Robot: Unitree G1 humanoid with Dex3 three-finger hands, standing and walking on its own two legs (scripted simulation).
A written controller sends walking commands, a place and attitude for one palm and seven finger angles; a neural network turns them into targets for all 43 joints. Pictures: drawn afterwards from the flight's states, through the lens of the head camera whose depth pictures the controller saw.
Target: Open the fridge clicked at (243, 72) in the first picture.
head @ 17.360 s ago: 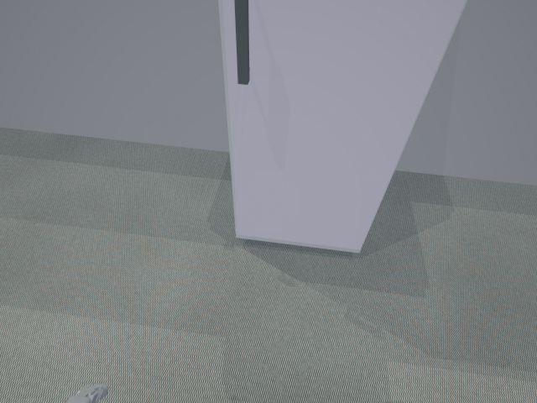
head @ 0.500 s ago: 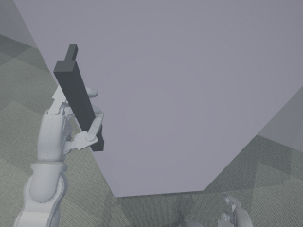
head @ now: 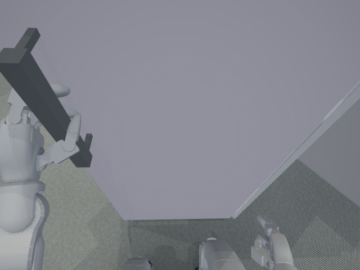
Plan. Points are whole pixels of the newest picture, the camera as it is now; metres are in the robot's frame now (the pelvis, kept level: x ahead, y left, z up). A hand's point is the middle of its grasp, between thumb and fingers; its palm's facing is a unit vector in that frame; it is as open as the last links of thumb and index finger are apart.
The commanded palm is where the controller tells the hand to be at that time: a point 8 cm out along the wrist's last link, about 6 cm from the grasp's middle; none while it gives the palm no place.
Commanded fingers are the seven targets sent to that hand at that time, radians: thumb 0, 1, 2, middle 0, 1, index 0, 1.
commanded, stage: walk backward, drawing the door open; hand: left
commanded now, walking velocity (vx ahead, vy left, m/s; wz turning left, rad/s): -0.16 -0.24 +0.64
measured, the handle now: (63, 112) +0.32 +0.21 +0.19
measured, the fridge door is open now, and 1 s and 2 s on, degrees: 50 90 83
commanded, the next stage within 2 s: stop walking and hold the door back in 0.64 s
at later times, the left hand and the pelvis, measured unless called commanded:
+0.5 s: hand out of the picture +0.10 +0.11 +0.18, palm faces +0.62 -0.75 -0.23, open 7.2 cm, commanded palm +0.05 +0.13 +0.18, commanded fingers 0.00 0.90 0.90 -0.45 -1.40 -0.45 -1.40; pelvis -0.07 -0.19 -0.02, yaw +20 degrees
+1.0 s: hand out of the picture +0.02 +0.03 +0.18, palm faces +0.84 -0.44 -0.31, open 6.7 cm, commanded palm -0.02 +0.08 +0.16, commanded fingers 0.00 0.90 0.90 -0.45 -1.40 -0.45 -1.40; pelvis -0.09 -0.37 +0.01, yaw +37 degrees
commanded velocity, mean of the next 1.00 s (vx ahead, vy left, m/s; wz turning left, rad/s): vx -0.05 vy -0.08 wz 0.53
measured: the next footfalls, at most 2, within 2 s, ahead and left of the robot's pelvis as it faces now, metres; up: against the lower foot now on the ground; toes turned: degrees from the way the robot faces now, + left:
right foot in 0.18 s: +0.06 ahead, -0.25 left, +0.00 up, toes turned +4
left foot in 0.46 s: -0.04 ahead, -0.08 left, +0.00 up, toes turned +27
